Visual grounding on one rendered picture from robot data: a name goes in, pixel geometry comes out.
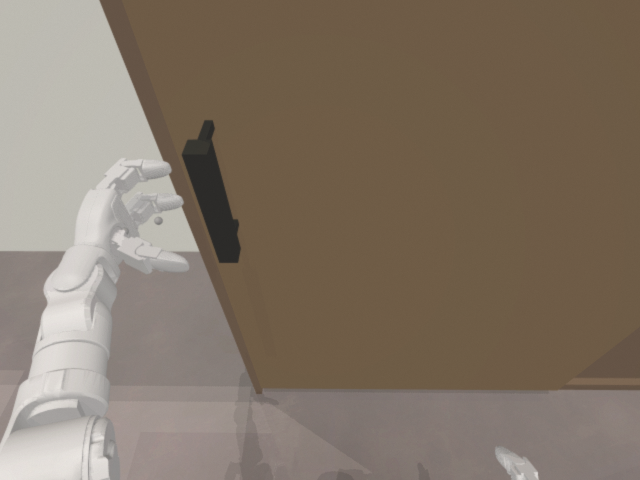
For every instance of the handle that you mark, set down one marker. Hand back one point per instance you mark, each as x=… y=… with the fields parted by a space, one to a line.
x=201 y=163

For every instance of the wardrobe door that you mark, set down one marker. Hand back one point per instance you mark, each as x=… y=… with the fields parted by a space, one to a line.
x=622 y=361
x=431 y=194

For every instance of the robot left forearm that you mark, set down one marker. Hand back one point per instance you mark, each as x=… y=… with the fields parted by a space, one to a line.
x=67 y=378

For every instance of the robot left hand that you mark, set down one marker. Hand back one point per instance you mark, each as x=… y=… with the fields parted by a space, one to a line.
x=102 y=215

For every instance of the robot left upper arm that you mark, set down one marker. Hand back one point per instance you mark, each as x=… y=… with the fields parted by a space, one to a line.
x=82 y=448

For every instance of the robot right hand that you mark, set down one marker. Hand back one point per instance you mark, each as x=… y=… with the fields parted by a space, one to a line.
x=518 y=468

